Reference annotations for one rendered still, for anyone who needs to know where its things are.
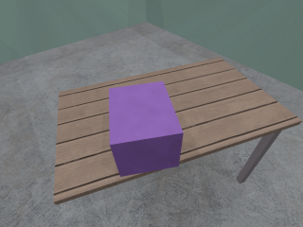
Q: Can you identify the table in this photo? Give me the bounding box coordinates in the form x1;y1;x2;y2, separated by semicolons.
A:
53;57;302;205

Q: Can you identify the carton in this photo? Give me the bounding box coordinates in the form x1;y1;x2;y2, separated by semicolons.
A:
109;81;184;177

